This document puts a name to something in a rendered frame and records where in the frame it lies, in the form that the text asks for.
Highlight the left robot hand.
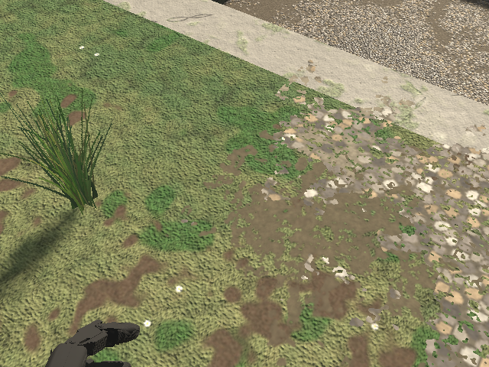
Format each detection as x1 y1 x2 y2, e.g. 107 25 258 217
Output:
45 320 140 367

